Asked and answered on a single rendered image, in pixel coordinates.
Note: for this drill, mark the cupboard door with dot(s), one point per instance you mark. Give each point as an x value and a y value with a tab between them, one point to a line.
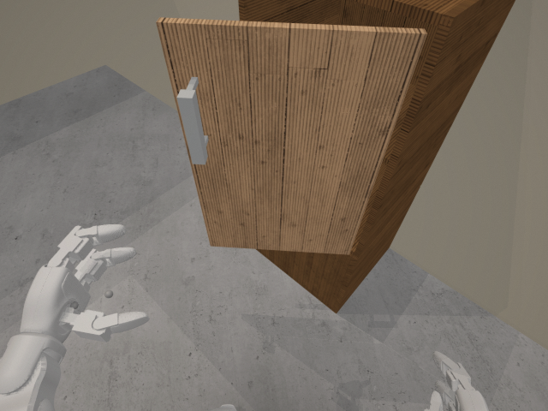
298	118

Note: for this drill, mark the robot left forearm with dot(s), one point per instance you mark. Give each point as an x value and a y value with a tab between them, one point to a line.
30	372

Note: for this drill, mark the robot right hand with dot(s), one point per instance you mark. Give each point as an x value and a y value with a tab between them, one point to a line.
459	395

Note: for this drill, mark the handle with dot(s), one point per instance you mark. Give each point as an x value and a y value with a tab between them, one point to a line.
190	113

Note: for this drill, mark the robot left hand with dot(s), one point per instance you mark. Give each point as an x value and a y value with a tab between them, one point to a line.
47	306

